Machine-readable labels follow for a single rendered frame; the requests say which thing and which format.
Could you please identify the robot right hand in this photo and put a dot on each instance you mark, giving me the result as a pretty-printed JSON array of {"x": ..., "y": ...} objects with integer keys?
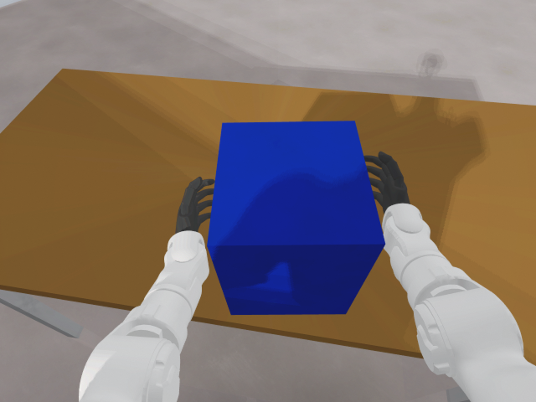
[{"x": 392, "y": 186}]

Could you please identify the left robot upper arm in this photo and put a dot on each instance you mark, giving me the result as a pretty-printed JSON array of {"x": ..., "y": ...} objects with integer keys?
[{"x": 132, "y": 369}]

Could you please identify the robot right forearm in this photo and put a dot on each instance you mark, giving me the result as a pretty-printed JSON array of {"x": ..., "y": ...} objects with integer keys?
[{"x": 422, "y": 270}]

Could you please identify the robot left hand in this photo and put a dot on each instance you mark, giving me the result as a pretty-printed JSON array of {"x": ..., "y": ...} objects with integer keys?
[{"x": 188, "y": 218}]

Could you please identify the robot left forearm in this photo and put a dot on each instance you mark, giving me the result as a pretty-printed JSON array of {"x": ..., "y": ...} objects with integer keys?
[{"x": 171, "y": 302}]

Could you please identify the right robot upper arm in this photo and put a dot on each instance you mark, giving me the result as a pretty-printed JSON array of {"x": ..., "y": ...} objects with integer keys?
[{"x": 468, "y": 336}]

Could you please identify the carton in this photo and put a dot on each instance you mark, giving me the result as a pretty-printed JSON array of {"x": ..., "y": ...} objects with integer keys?
[{"x": 294, "y": 228}]

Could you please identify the table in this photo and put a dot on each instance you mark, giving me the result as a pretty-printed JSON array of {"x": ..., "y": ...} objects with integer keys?
[{"x": 93, "y": 172}]

